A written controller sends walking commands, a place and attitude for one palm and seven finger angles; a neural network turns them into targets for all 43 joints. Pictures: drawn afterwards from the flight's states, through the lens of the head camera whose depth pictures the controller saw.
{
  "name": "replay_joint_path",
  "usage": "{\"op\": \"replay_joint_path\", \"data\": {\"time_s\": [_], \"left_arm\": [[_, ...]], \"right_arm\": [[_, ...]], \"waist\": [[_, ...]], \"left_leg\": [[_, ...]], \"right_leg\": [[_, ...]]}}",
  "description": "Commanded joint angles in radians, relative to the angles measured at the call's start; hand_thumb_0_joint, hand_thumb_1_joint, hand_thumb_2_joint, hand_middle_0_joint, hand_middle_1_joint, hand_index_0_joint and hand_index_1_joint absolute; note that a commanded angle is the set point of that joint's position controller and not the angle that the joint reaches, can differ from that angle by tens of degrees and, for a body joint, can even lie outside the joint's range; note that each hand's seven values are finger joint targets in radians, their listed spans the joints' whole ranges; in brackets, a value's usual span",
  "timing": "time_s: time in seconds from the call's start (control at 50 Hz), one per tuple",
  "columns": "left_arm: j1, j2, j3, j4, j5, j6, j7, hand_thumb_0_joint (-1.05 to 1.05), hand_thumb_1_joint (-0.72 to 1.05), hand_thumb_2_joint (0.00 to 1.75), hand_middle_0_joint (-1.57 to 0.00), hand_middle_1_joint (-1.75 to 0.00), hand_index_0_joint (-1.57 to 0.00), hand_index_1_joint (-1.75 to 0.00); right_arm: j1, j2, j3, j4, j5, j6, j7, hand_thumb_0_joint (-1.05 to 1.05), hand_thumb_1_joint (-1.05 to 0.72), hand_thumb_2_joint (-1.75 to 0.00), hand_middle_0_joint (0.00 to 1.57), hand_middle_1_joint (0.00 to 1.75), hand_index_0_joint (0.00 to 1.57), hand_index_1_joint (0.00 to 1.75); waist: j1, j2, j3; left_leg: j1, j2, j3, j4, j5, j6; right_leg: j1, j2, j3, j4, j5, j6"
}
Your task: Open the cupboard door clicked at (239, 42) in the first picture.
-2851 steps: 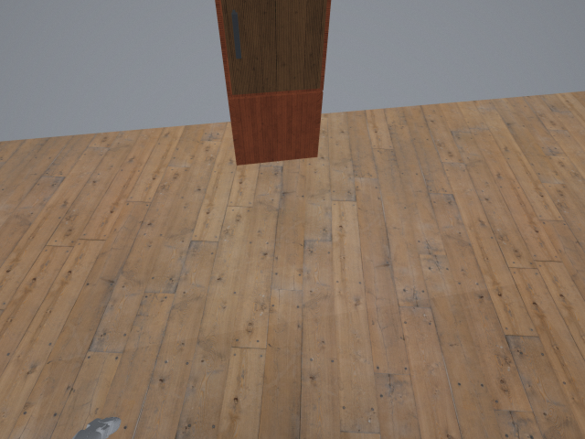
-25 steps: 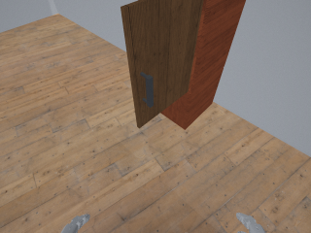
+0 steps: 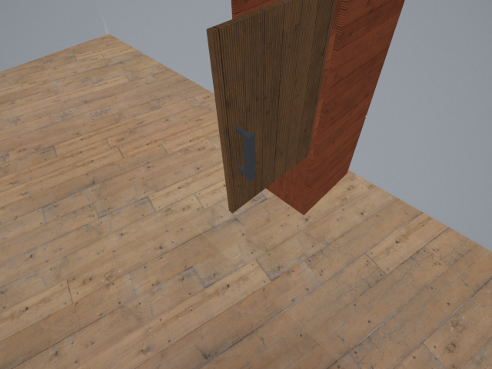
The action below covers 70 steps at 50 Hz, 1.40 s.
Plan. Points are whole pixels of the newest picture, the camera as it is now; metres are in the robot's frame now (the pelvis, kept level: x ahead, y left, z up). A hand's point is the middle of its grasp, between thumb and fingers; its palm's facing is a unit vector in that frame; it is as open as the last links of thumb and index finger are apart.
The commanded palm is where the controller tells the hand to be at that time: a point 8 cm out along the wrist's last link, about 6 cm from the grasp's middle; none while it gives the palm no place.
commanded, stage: let the arm hang, fingers relaxed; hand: left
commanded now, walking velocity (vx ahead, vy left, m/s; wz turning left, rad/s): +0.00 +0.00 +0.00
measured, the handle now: (244, 154) +0.65 +0.05 -0.09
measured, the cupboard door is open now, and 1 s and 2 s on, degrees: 88 88 88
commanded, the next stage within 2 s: look to check the result in 0.36 s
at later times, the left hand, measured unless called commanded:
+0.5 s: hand out of the picture +0.10 +0.20 -0.16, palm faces +0.00 -0.96 -0.27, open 7.3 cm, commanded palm none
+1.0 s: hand out of the picture +0.10 +0.20 -0.16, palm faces +0.00 -0.96 -0.28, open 7.3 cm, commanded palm none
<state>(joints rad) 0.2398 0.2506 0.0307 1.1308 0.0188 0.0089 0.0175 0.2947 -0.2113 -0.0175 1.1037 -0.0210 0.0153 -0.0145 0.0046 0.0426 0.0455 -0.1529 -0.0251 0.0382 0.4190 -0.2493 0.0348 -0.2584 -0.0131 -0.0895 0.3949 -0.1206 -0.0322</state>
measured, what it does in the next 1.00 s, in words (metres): shifts its weight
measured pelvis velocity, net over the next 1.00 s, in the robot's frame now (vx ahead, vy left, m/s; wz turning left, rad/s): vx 0.05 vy -0.01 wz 0.01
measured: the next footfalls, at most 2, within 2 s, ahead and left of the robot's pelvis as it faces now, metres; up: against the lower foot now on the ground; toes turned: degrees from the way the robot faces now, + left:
none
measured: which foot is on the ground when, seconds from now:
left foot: down 0.00-1.00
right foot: down 0.00-1.00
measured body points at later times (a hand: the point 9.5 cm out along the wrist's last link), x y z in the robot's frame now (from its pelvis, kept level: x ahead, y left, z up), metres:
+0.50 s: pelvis +0.04 +0.00 +0.00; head +0.05 -0.01 +0.45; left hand +0.10 +0.25 -0.14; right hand +0.08 -0.26 -0.15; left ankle -0.01 +0.10 -0.74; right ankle +0.06 -0.10 -0.74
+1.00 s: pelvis +0.05 -0.01 +0.01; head +0.07 -0.02 +0.45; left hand +0.10 +0.25 -0.14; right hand +0.08 -0.27 -0.15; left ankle -0.01 +0.10 -0.74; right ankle +0.06 -0.10 -0.74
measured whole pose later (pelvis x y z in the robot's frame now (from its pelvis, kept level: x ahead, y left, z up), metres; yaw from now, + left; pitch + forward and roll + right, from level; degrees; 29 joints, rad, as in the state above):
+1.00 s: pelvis +0.05 -0.01 +0.01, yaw +0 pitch -1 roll +0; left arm 0.14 0.24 0.01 1.15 0.01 -0.01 0.02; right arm 0.18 -0.26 0.00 1.14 -0.02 0.00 -0.02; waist 0.00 0.03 0.05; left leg -0.02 0.00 0.02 0.30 -0.26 0.01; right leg -0.15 0.02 -0.10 0.33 -0.16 -0.04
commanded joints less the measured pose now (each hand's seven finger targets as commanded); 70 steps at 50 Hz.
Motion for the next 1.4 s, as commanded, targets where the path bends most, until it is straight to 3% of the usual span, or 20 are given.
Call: {"op": "replay_joint_path", "data": {"time_s": [0.0, 0.08, 0.16, 0.28, 0.5, 0.88, 1.38], "left_arm": [[-0.042, 0.145, 0.023, -0.045, -0.005, -0.030, 0.004, 0.00, 0.90, 0.90, -0.20, -0.30, -0.20, -0.30], [-0.062, 0.146, 0.019, -0.037, -0.006, -0.036, 0.006, 0.00, 0.90, 0.90, -0.20, -0.30, -0.20, -0.30], [-0.080, 0.146, 0.017, -0.035, -0.007, -0.038, 0.008, 0.00, 0.90, 0.90, -0.20, -0.30, -0.20, -0.30], [-0.109, 0.146, 0.015, -0.038, -0.007, -0.036, 0.007, 0.00, 0.90, 0.90, -0.20, -0.30, -0.20, -0.30], [-0.112, 0.157, 0.015, -0.041, -0.009, -0.043, 0.009, 0.00, 0.90, 0.90, -0.20, -0.30, -0.20, -0.30], [-0.106, 0.169, 0.010, -0.027, -0.010, -0.040, 0.009, 0.00, 0.90, 0.90, -0.20, -0.30, -0.20, -0.30], [-0.112, 0.169, 0.010, -0.032, -0.011, -0.043, 0.009, 0.00, 0.90, 0.90, -0.20, -0.30, -0.20, -0.30]], "right_arm": [[0.028, -0.152, -0.019, -0.022, -0.001, -0.030, -0.008, 0.00, -0.90, -0.90, 0.20, 0.30, 0.20, 0.30], [-0.010, -0.155, -0.013, -0.015, 0.001, -0.039, -0.011, 0.00, -0.90, -0.90, 0.20, 0.30, 0.20, 0.30], [-0.036, -0.166, -0.010, -0.012, 0.002, -0.043, -0.014, 0.00, -0.90, -0.90, 0.20, 0.30, 0.20, 0.30], [-0.063, -0.170, -0.005, -0.003, 0.001, -0.039, -0.014, 0.00, -0.90, -0.90, 0.20, 0.30, 0.20, 0.30], [-0.082, -0.185, -0.007, -0.003, 0.002, -0.039, -0.017, 0.00, -0.90, -0.90, 0.20, 0.30, 0.20, 0.30], [-0.083, -0.190, -0.004, 0.010, 0.004, -0.031, -0.017, 0.00, -0.90, -0.90, 0.20, 0.30, 0.20, 0.30], [-0.068, -0.191, -0.005, 0.013, 0.004, -0.036, -0.019, 0.00, -0.90, -0.90, 0.20, 0.30, 0.20, 0.30]], "waist": [[-0.003, -0.069, 0.006], [0.000, -0.025, -0.020], [0.001, -0.018, -0.035], [-0.002, -0.024, -0.006], [-0.008, -0.045, -0.079], [-0.009, -0.044, -0.042], [-0.007, -0.037, -0.046]], "left_leg": [[-0.132, 0.120, -0.132, -0.148, -0.061, 0.027], [-0.092, 0.135, -0.128, -0.145, 0.077, 0.016], [-0.051, 0.140, -0.123, -0.146, 0.183, 0.005], [-0.045, 0.140, -0.119, -0.166, 0.163, -0.003], [0.036, 0.141, -0.108, -0.151, 0.255, -0.006], [0.040, 0.143, -0.098, -0.165, 0.186, -0.008], [0.045, 0.146, -0.092, -0.172, 0.204, -0.011]], "right_leg": [[0.112, -0.108, 0.152, -0.091, -0.150, -0.022], [0.153, -0.113, 0.130, -0.063, 0.004, -0.023], [0.172, -0.114, 0.115, -0.044, 0.109, -0.022], [0.177, -0.116, 0.117, -0.068, 0.091, -0.017], [0.217, -0.123, 0.117, -0.064, 0.222, -0.022], [0.208, -0.120, 0.129, -0.099, 0.160, -0.020], [0.220, -0.118, 0.132, -0.098, 0.185, -0.023]]}}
